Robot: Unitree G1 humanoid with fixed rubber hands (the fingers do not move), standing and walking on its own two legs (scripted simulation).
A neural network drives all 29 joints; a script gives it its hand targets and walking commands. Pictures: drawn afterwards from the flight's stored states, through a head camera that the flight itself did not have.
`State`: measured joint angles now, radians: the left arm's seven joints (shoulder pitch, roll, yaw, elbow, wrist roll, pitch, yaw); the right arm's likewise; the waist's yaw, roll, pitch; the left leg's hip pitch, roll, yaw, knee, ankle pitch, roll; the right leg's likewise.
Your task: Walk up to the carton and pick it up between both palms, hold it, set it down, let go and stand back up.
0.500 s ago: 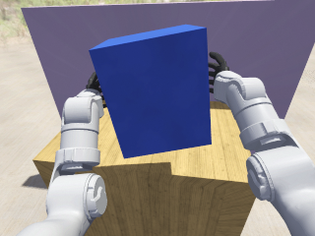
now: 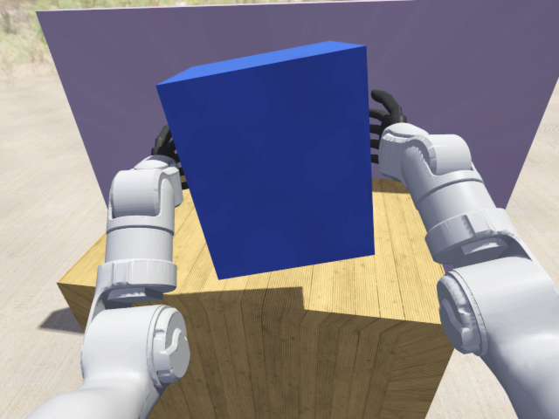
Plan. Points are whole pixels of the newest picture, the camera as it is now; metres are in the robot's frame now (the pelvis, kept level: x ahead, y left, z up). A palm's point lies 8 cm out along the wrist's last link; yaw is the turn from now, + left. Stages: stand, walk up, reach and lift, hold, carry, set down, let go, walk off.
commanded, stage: hold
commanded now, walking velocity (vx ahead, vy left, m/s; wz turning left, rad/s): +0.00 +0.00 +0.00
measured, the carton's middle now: (277, 154) +0.40 +0.01 +0.28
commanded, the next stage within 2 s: none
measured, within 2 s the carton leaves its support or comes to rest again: neither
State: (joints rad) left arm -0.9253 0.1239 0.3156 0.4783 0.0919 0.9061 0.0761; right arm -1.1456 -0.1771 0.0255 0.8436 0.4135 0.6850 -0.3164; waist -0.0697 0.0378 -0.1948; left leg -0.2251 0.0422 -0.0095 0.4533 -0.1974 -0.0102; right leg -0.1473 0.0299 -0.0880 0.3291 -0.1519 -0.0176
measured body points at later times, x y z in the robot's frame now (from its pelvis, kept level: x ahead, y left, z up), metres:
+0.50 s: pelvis +0.00 +0.00 +0.00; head -0.09 +0.01 +0.44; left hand +0.39 +0.16 +0.28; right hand +0.39 -0.14 +0.31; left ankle +0.03 +0.12 -0.74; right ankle +0.02 -0.11 -0.74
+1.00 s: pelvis +0.00 +0.00 +0.00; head -0.09 +0.01 +0.44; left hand +0.38 +0.16 +0.28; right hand +0.39 -0.14 +0.31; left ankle +0.03 +0.12 -0.74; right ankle +0.02 -0.11 -0.74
